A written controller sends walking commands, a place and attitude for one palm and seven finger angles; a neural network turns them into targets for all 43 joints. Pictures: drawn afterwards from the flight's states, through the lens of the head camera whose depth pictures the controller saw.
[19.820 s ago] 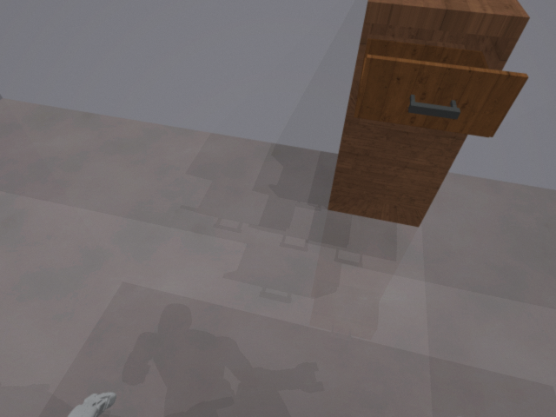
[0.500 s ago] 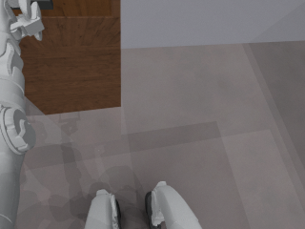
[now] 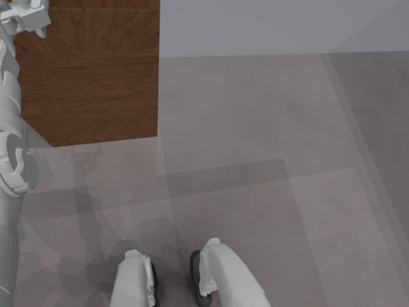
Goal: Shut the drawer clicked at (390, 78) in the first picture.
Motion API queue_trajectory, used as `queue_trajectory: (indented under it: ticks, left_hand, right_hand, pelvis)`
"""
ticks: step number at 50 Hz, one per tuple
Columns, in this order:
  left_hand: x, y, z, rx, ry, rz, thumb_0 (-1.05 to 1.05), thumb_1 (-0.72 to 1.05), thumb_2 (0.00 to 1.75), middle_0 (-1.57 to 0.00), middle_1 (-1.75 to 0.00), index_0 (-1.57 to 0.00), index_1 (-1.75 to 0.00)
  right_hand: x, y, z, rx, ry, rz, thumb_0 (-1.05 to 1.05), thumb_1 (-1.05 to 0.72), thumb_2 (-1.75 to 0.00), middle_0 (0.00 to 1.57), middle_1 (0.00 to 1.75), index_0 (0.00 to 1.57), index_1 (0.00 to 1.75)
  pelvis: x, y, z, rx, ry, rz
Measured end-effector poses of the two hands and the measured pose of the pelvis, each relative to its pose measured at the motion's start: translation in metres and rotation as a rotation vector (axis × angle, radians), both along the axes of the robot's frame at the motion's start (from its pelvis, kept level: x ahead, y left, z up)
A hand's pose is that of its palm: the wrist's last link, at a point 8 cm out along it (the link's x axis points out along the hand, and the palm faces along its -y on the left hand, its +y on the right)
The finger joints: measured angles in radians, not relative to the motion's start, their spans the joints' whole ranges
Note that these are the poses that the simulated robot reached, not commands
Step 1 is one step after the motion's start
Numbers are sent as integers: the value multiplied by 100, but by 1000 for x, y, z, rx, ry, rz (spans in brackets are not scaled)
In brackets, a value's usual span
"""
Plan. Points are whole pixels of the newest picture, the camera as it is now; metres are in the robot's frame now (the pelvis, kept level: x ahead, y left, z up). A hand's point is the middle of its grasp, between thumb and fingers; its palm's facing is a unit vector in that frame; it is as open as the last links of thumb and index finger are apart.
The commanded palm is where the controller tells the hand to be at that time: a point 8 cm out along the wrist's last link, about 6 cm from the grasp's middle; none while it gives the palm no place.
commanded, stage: pull the fist back off the drawer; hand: left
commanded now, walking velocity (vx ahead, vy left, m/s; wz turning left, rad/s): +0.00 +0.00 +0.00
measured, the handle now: out of the picture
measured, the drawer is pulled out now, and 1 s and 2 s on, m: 0.00 0.00 0.00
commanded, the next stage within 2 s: draw the hand back to the body in 0.50 s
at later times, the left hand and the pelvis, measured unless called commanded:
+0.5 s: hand (42, 16) +0.59 +0.17 +0.10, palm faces +0.06 -1.00 -0.01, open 3.1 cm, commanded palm +0.56 +0.21 +0.10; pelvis +0.03 +0.00 +0.02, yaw -2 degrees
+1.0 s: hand out of the picture +0.47 +0.20 +0.16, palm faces +0.07 -1.00 -0.03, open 3.3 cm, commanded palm +0.43 +0.24 +0.16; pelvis +0.08 +0.00 +0.07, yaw +0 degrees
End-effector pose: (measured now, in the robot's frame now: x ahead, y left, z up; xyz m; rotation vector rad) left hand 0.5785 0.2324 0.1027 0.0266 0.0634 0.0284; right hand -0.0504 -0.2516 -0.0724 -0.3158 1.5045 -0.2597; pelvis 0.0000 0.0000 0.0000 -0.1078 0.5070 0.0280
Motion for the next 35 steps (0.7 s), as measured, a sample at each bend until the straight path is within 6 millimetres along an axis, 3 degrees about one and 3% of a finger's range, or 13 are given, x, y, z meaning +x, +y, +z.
queue_trajectory:
  ticks: [18, 35]
  left_hand:
    - [-8, -12, -1, -23, -15, 8, -2, 74, 89, -140, -160, -140, -160]
    - [-22, 4, 3, -16, -56, 15, 1, 90, 90, -140, -160, -140, -160]
  right_hand:
    - [13, 5, 2, 51, -31, -37, 0, -90, -90, 20, 30, 20, 30]
    - [75, -5, 12, 64, -72, -41, 0, -90, -90, 20, 30, 20, 30]
  pelvis:
    - [11, -1, 10, 13, -33, -27]
    - [50, -2, 31, 35, -78, -43]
